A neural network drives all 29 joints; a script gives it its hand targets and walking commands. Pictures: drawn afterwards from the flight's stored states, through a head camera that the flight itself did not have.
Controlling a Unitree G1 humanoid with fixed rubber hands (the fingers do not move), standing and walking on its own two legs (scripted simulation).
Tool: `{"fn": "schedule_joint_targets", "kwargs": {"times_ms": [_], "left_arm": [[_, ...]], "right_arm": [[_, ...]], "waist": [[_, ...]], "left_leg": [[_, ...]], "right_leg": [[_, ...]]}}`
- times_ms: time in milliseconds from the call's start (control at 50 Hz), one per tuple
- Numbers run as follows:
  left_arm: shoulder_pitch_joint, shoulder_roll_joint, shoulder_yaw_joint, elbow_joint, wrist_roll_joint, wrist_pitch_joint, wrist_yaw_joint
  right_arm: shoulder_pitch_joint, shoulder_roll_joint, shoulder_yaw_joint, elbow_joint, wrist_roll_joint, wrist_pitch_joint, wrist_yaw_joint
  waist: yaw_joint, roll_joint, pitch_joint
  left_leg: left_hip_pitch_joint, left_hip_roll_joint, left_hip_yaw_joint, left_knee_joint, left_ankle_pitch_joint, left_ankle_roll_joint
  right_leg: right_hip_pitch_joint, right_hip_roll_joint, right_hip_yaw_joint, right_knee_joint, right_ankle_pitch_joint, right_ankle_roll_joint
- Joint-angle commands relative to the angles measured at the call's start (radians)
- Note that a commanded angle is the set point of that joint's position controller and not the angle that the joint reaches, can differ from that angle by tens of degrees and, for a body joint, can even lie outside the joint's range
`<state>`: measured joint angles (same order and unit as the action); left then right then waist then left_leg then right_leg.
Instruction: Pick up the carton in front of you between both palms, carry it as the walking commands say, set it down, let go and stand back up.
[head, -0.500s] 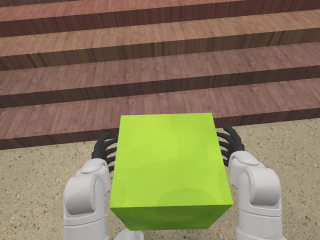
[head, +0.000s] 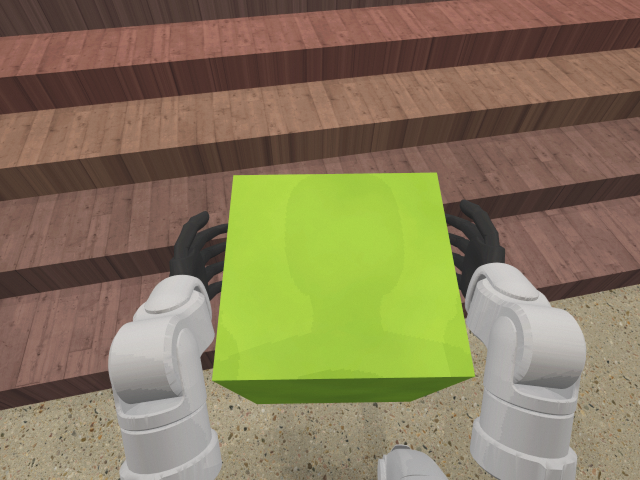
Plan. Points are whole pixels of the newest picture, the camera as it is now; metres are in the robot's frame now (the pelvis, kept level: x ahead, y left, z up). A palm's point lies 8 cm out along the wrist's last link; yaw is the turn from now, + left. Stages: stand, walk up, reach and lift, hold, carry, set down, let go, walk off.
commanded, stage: carry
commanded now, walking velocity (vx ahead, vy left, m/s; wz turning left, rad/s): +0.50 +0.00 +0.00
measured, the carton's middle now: (334, 304) +0.30 -0.01 +0.05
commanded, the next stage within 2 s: none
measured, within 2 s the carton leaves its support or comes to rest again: neither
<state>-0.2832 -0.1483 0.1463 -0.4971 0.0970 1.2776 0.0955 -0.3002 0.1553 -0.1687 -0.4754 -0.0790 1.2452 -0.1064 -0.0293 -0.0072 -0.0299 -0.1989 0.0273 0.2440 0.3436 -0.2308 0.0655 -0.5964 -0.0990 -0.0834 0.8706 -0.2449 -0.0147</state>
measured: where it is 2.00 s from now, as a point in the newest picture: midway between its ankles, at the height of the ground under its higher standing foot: (274, 30)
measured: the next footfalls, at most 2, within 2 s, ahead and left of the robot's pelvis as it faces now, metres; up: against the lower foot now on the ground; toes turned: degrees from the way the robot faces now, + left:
right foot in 0.18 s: +0.31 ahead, -0.11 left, +0.00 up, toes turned -8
left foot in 0.56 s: +0.46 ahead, +0.08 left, +0.00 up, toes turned +4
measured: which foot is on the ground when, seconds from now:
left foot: down 0.00-0.20, up 0.22-0.54, down 0.56-0.94, up 0.96-1.00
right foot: up 0.00-0.16, down 0.18-0.70, up 0.72-0.90, down 0.92-1.00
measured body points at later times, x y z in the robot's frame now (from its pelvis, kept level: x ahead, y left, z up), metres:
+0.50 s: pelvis +0.31 -0.04 -0.01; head +0.41 -0.05 +0.43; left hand +0.71 +0.13 +0.11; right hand +0.74 -0.17 +0.12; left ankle +0.38 +0.09 -0.68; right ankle +0.27 -0.11 -0.75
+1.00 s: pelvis +0.75 +0.02 +0.04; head +0.88 +0.06 +0.46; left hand +1.14 +0.19 +0.12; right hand +1.17 -0.12 +0.14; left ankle +0.51 +0.11 -0.49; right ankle +0.71 -0.05 -0.62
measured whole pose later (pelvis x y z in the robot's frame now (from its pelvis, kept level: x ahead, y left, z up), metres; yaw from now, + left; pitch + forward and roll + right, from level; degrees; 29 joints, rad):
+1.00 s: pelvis +0.75 +0.02 +0.04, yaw +3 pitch +8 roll -3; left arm -0.78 -0.15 0.20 -0.18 0.16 1.26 0.16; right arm -0.72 0.00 -0.39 -0.22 0.02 1.25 -0.12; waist 0.04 -0.01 0.17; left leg -0.41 -0.11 -0.10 1.57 -0.36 0.03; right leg -0.60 0.12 -0.10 1.06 -0.52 -0.18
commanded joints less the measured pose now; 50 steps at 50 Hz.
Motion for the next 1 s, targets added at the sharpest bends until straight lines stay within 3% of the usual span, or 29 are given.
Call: {"fn": "schedule_joint_targets", "kwargs": {"times_ms": [0,100,160,180,200,220,280,360,460,540,560,600,620,640,660,680,700,720,760,800,820,840,860,880,900,920,940,960,980], "left_arm": [[-0.665,-0.668,-0.733,0.014,-0.398,0.008,-0.189],[-0.908,-0.617,-0.654,0.181,-0.442,0.056,-0.179],[-1.018,-0.616,-0.567,0.319,-0.457,0.073,-0.174],[-1.038,-0.609,-0.534,0.372,-0.453,0.077,-0.173],[-1.098,-0.592,-0.508,0.407,-0.450,0.072,-0.171],[-1.121,-0.636,-0.497,0.437,-0.463,0.073,-0.175],[-1.313,-0.801,-0.498,0.384,-0.518,0.056,-0.189],[-1.419,-0.904,-0.493,0.343,-0.540,0.041,-0.189],[-1.374,-0.899,-0.520,0.272,-0.503,0.023,-0.179],[-1.312,-0.854,-0.569,0.208,-0.484,0.017,-0.177],[-1.311,-0.850,-0.588,0.196,-0.487,0.018,-0.180],[-1.307,-0.852,-0.620,0.203,-0.507,0.020,-0.188],[-1.312,-0.854,-0.633,0.205,-0.519,0.018,-0.192],[-1.321,-0.867,-0.645,0.216,-0.537,0.013,-0.195],[-1.333,-0.896,-0.668,0.237,-0.553,0.009,-0.197],[-1.336,-0.941,-0.685,0.229,-0.558,0.003,-0.204],[-1.301,-0.913,-0.646,0.294,-0.538,0.006,-0.199],[-1.206,-0.885,-0.612,0.380,-0.493,0.015,-0.193],[-1.266,-0.852,-0.580,0.325,-0.453,0.010,-0.179],[-1.188,-0.840,-0.542,0.324,-0.374,-0.007,-0.151],[-1.181,-0.814,-0.518,0.297,-0.329,-0.019,-0.134],[-1.174,-0.760,-0.498,0.293,-0.273,-0.026,-0.113],[-1.162,-0.710,-0.470,0.295,-0.234,-0.032,-0.095],[-1.186,-0.664,-0.462,0.256,-0.214,-0.039,-0.084],[-1.184,-0.667,-0.489,0.231,-0.235,-0.041,-0.079],[-1.234,-0.717,-0.537,0.174,-0.261,-0.054,-0.084],[-1.167,-0.747,-0.550,0.194,-0.285,-0.063,-0.092],[-1.044,-0.828,-0.612,0.239,-0.310,-0.050,-0.104],[-1.059,-0.838,-0.652,0.162,-0.373,-0.057,-0.107]], "right_arm": [[-0.598,0.650,0.736,0.035,0.423,0.047,0.242],[-0.855,0.617,0.668,0.216,0.441,0.085,0.217],[-1.005,0.646,0.623,0.333,0.461,0.107,0.204],[-1.054,0.651,0.604,0.371,0.467,0.113,0.199],[-1.108,0.678,0.591,0.392,0.475,0.119,0.195],[-1.157,0.706,0.573,0.419,0.480,0.120,0.191],[-1.267,0.854,0.545,0.442,0.492,0.102,0.183],[-1.310,0.925,0.504,0.448,0.457,0.079,0.166],[-1.232,0.898,0.498,0.405,0.380,0.060,0.146],[-1.176,0.841,0.526,0.342,0.345,0.055,0.147],[-1.166,0.823,0.533,0.334,0.338,0.054,0.150],[-1.133,0.798,0.546,0.348,0.333,0.057,0.155],[-1.118,0.802,0.551,0.350,0.336,0.056,0.160],[-1.127,0.805,0.559,0.339,0.341,0.051,0.166],[-1.115,0.778,0.545,0.328,0.335,0.050,0.167],[-1.106,0.782,0.546,0.319,0.347,0.046,0.174],[-1.089,0.797,0.575,0.347,0.366,0.055,0.182],[-1.037,0.759,0.551,0.400,0.375,0.064,0.186],[-1.138,0.839,0.592,0.297,0.428,0.040,0.200],[-1.281,0.907,0.650,0.200,0.513,0.035,0.228],[-1.323,0.931,0.677,0.175,0.557,0.028,0.243],[-1.359,0.924,0.684,0.152,0.591,0.027,0.255],[-1.399,0.918,0.694,0.148,0.614,0.028,0.264],[-1.366,0.910,0.682,0.163,0.628,0.025,0.268],[-1.368,0.910,0.677,0.153,0.624,0.021,0.270],[-1.417,0.904,0.675,0.141,0.605,0.021,0.267],[-1.340,0.927,0.683,0.158,0.595,0.033,0.265],[-1.241,0.916,0.683,0.205,0.561,0.031,0.259],[-1.166,0.907,0.611,0.222,0.496,0.029,0.240]], "waist": [[-0.014,0.142,-0.275],[-0.012,0.158,-0.215],[0.060,0.057,-0.329],[0.097,-0.074,-0.415],[0.088,-0.343,-0.469],[0.086,-0.332,-0.468],[0.091,-0.066,-0.453],[0.079,-0.091,-0.508],[0.111,-0.153,-0.526],[0.164,-0.151,-0.501],[0.178,-0.123,-0.478],[0.213,-0.123,-0.460],[0.177,-0.125,-0.506],[0.074,-0.111,-0.566],[-0.100,-0.036,-0.593],[-0.162,0.201,-0.453],[-0.138,0.427,-0.400],[-0.210,0.444,-0.557],[-0.187,0.076,-0.506],[-0.170,0.037,-0.440],[-0.124,0.038,-0.385],[-0.055,0.019,-0.340],[0.040,0.005,-0.400],[0.126,0.134,-0.475],[0.238,0.193,-0.602],[0.375,-0.053,-0.753],[0.427,-0.445,-0.820],[0.373,-0.333,-0.463],[0.423,-0.434,-0.771]], "left_leg": [[0.248,0.215,-0.155,-0.111,0.261,0.091],[0.250,0.212,-0.127,-0.034,0.292,0.071],[0.140,0.134,-0.029,0.321,0.450,0.008],[-0.025,0.086,-0.032,0.571,0.227,-0.021],[-0.348,-0.058,-0.100,0.828,-0.155,-0.058],[-0.492,-0.062,-0.201,0.977,-0.289,-0.036],[-0.563,0.035,-0.263,0.967,-0.170,0.000],[-0.555,0.030,-0.227,0.822,-0.125,-0.018],[-0.621,-0.006,-0.153,0.681,-0.071,-0.012],[-0.919,0.003,-0.146,0.822,-0.138,0.024],[-1.022,-0.013,-0.126,0.863,-0.194,0.025],[-1.090,-0.079,-0.105,0.796,-0.372,0.049],[-0.898,-0.073,-0.161,0.518,-0.316,0.065],[-0.494,-0.066,-0.187,0.043,-0.040,0.045],[0.017,-0.123,-0.035,-0.251,0.480,-0.025],[0.576,0.010,-0.133,-0.357,0.987,0.011],[1.110,0.230,-0.407,0.280,2.119,0.064],[1.280,0.316,-0.449,0.405,2.351,0.156],[1.162,0.304,-0.637,0.259,1.439,0.219],[1.059,0.228,-0.478,0.164,1.281,0.158],[0.884,0.201,-0.400,0.087,1.196,0.121],[0.682,0.176,-0.331,-0.018,1.221,0.092],[0.298,0.107,-0.197,-0.053,1.425,0.054],[0.050,0.116,-0.174,0.016,1.785,0.074],[-0.023,0.141,-0.193,0.261,1.968,0.061],[-0.128,-0.039,-0.211,1.026,1.448,-0.088],[-0.500,-0.267,-0.323,1.598,-0.131,-0.124],[-0.918,-0.332,-0.287,1.856,-0.543,-0.003],[-1.235,-0.342,-0.493,2.188,-0.702,-0.013]], "right_leg": [[-0.024,0.016,-0.048,-0.160,0.086,0.002],[0.037,0.042,-0.072,-0.283,0.160,-0.041],[0.411,0.128,-0.153,-0.378,0.114,-0.056],[0.603,-0.034,0.080,-0.418,-0.009,-0.070],[0.816,-0.266,0.560,-0.524,-0.073,-0.206],[0.864,-0.276,0.622,-0.564,-0.004,-0.241],[0.794,-0.216,0.359,-0.463,0.364,-0.209],[0.811,-0.178,0.220,-0.461,0.486,-0.193],[0.920,-0.141,0.129,-0.395,0.675,-0.203],[1.175,-0.188,0.205,-0.315,0.857,-0.221],[1.271,-0.177,0.213,-0.285,0.958,-0.211],[1.408,-0.138,0.218,-0.131,1.406,-0.170],[1.347,-0.099,0.149,-0.006,1.529,-0.119],[1.145,-0.031,0.052,0.173,1.559,-0.060],[0.832,-0.002,0.005,0.332,1.315,-0.030],[0.160,0.178,-0.066,0.672,0.102,-0.024],[-0.540,0.284,0.049,1.036,-0.533,-0.061],[-0.720,0.338,0.148,1.243,-0.641,-0.068],[-0.938,0.263,0.157,1.291,-0.547,-0.088],[-0.971,0.240,0.052,1.237,-0.637,-0.111],[-0.879,0.186,0.008,1.066,-0.652,-0.117],[-0.710,0.137,-0.062,0.838,-0.597,-0.108],[-0.180,0.145,-0.120,0.496,-0.377,-0.114],[0.208,0.219,-0.193,0.305,-0.087,-0.100],[0.538,0.259,-0.214,0.167,0.104,-0.086],[0.848,0.151,0.096,-0.154,0.274,-0.236],[1.215,0.020,0.405,-0.350,0.897,-0.348],[1.262,0.032,0.334,-0.411,1.348,-0.319],[1.753,-0.197,0.628,-0.119,1.908,-0.392]]}}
